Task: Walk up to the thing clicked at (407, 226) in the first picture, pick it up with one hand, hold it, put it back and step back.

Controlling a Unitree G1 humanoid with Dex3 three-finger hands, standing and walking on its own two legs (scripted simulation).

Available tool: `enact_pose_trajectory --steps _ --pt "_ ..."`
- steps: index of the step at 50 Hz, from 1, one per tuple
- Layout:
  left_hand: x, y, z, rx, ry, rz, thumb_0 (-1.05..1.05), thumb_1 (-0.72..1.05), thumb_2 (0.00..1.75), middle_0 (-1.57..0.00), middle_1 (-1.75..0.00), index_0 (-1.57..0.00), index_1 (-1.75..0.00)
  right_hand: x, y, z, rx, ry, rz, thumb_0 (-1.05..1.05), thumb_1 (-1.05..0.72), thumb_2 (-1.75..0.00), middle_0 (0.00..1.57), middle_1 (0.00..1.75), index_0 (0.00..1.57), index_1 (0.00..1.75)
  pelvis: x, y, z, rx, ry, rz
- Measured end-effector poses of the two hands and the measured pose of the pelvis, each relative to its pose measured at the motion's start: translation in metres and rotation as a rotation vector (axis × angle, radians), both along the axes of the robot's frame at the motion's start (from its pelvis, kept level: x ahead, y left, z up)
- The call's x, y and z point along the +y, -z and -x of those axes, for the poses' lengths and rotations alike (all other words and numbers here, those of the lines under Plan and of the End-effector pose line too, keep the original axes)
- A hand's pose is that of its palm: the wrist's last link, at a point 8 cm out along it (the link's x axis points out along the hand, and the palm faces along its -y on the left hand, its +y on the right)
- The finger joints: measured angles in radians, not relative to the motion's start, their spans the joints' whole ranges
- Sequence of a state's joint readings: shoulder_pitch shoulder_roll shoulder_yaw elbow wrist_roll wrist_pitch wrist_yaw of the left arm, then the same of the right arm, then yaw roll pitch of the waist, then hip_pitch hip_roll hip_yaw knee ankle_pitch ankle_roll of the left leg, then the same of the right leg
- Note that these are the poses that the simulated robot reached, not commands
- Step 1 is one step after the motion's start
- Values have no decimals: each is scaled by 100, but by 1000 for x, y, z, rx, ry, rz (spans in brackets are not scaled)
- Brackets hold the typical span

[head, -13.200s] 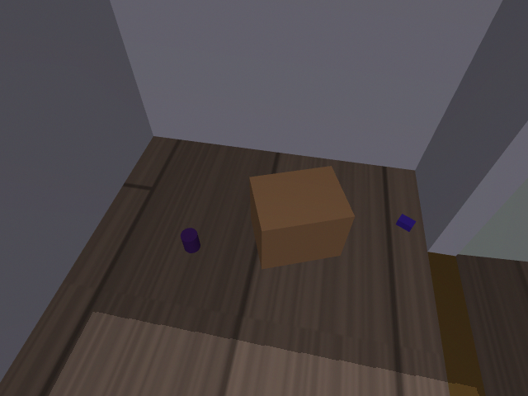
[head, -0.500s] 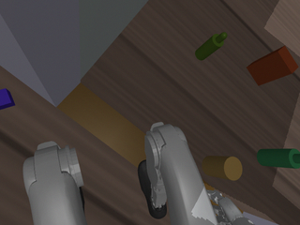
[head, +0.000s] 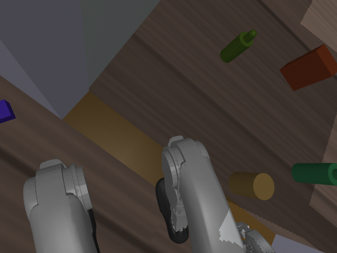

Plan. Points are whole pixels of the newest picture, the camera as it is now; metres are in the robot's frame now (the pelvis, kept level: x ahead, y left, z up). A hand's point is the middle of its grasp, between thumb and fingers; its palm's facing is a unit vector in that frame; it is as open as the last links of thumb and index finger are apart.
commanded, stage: close in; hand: left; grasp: from above
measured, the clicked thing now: out of the picture +0.46 +0.35 -0.30
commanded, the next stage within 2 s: rest palm in 0.10 s
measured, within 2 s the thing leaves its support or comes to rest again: neither
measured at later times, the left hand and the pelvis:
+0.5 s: hand out of the picture +0.43 +0.33 -0.23, palm faces -0.46 -0.16 -0.87, open 12.1 cm; pelvis +0.00 +0.00 -0.01, yaw -2 degrees
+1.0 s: hand out of the picture +0.44 +0.34 -0.26, palm faces -0.44 -0.18 -0.88, open 12.4 cm; pelvis +0.00 +0.01 -0.02, yaw -4 degrees
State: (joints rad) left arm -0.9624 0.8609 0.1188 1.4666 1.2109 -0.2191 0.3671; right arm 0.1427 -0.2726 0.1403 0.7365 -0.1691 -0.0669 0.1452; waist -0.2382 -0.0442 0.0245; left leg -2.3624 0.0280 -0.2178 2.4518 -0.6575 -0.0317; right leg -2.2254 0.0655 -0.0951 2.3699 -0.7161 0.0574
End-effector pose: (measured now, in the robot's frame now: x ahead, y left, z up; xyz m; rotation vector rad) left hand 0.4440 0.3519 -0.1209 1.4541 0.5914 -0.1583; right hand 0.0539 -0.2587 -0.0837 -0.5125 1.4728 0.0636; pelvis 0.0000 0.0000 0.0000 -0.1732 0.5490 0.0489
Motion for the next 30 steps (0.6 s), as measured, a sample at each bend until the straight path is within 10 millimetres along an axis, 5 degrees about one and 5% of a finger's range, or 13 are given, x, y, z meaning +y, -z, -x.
enact_pose_trajectory --steps 11,30 --pt "-9 18 3 -2 4 20 0 -18 68 -42 -65 -42 -66 -2 -7 -21 -65 -61 25 0 -90 -89 20 30 20 30 2 1 1 -10 6 10" --pt "-17 62 2 6 -13 23 0 -18 69 -40 -65 -40 -67 6 -6 5 9 -118 4 0 -90 -90 20 30 20 30 3 14 1 -46 30 27"
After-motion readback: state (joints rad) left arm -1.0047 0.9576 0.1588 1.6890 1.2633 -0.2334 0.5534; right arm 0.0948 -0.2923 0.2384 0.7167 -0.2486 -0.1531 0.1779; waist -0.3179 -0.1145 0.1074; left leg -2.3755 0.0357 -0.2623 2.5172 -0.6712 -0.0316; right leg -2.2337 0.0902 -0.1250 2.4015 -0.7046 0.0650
